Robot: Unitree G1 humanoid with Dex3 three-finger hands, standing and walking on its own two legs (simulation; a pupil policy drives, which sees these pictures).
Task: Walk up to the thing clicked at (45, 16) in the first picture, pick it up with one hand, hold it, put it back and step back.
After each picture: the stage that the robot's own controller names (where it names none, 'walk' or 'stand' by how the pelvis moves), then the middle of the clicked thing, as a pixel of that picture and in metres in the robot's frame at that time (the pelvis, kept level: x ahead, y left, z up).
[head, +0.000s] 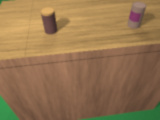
stand; (49, 21) +0.71 +0.20 +0.05
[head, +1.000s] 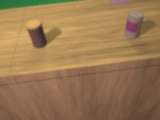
walk; (37, 34) +0.61 +0.26 +0.05
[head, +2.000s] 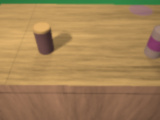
rise first; (44, 38) +0.53 +0.19 +0.08
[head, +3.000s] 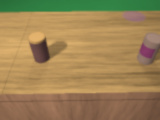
stand; (39, 47) +0.51 +0.21 +0.05
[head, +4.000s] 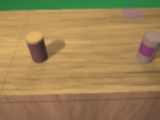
stand; (37, 47) +0.51 +0.22 +0.05
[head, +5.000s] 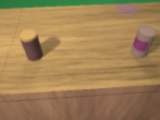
stand; (31, 45) +0.51 +0.23 +0.05
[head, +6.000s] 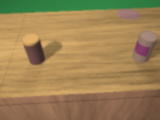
stand; (34, 49) +0.50 +0.23 +0.05
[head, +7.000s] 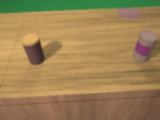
stand; (33, 49) +0.50 +0.23 +0.05
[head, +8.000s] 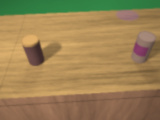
rise first; (33, 50) +0.51 +0.23 +0.05
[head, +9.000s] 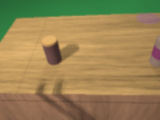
rise first; (52, 50) +0.52 +0.20 +0.05
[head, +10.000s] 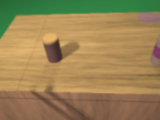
go down; (52, 48) +0.52 +0.20 +0.05
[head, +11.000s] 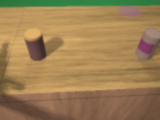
go down; (35, 45) +0.52 +0.19 +0.06
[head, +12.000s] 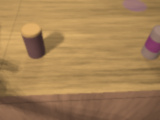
go down; (34, 41) +0.50 +0.18 +0.08
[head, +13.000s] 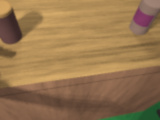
close in; (5, 23) +0.51 +0.20 +0.11
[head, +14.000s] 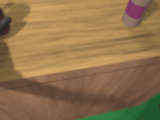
close; out of the picture +0.54 +0.22 +0.12
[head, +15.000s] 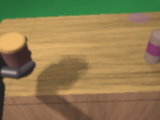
lift; (17, 56) +0.34 +0.20 +0.21
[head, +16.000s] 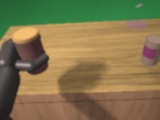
lift; (31, 51) +0.34 +0.17 +0.23
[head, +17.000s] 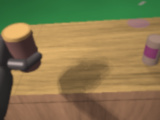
hold; (23, 49) +0.33 +0.18 +0.25
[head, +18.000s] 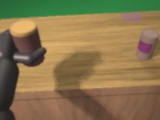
crouch; (28, 44) +0.37 +0.17 +0.22
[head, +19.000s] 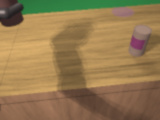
crouch; (5, 2) +0.48 +0.20 +0.29
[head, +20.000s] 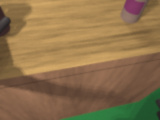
lower; out of the picture +0.53 +0.21 +0.12
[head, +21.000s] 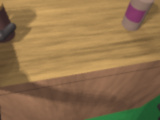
lower; out of the picture +0.52 +0.20 +0.12
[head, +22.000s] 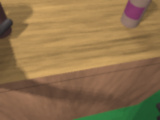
lower; out of the picture +0.53 +0.21 +0.12
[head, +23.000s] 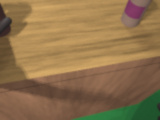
lower; out of the picture +0.53 +0.21 +0.12
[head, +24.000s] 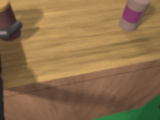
loosen; (3, 19) +0.53 +0.18 +0.12
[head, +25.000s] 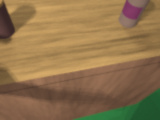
withdraw; out of the picture +0.53 +0.19 +0.12
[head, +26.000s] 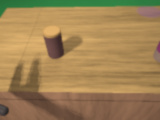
sink last; (54, 42) +0.51 +0.17 +0.09
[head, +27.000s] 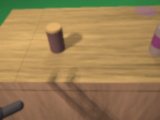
stand; (55, 38) +0.55 +0.18 +0.09
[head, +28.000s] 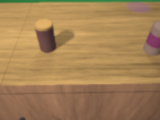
stand; (45, 36) +0.53 +0.17 +0.10
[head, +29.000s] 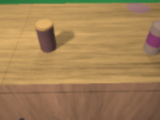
stand; (46, 36) +0.54 +0.17 +0.10
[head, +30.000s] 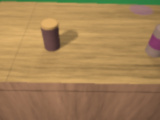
stand; (50, 35) +0.54 +0.16 +0.09
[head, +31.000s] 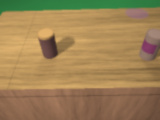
walk; (48, 43) +0.54 +0.18 +0.05
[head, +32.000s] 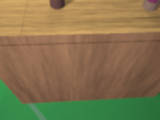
walk; out of the picture +0.71 +0.16 +0.08
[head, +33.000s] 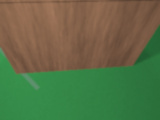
walk; out of the picture +0.99 +0.26 +0.07
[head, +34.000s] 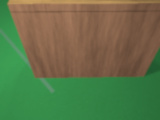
stand; out of the picture +1.12 +0.18 +0.06
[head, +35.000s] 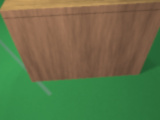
stand; out of the picture +1.13 +0.21 +0.05
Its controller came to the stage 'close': yes
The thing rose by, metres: 0.22
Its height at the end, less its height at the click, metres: +0.00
